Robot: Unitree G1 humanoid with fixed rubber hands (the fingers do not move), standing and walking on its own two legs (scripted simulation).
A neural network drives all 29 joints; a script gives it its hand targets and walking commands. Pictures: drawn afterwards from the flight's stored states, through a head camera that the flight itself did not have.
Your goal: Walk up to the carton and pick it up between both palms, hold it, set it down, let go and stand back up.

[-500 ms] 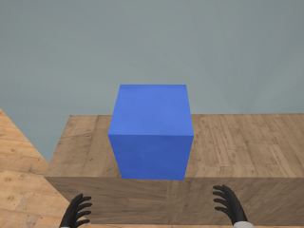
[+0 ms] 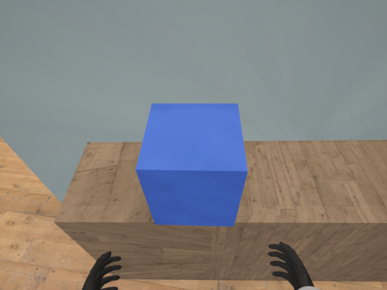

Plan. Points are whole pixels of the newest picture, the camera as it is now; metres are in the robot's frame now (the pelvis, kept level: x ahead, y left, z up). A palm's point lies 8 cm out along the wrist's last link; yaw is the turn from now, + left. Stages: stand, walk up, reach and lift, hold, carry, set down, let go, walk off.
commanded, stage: set down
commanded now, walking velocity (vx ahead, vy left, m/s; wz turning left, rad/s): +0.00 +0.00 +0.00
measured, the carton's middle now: (194, 167) +0.42 +0.00 -0.01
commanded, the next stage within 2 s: let go in 0.08 s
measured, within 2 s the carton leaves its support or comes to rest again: neither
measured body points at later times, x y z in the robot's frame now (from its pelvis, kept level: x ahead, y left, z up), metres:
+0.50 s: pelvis +0.00 +0.00 +0.00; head +0.01 +0.00 +0.45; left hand +0.18 +0.23 -0.09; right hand +0.17 -0.20 -0.09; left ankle -0.01 +0.14 -0.74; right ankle +0.02 -0.09 -0.74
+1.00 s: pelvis -0.01 +0.01 +0.00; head -0.01 +0.02 +0.45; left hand +0.15 +0.29 -0.09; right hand +0.13 -0.25 -0.10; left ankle -0.01 +0.14 -0.74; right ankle +0.02 -0.09 -0.74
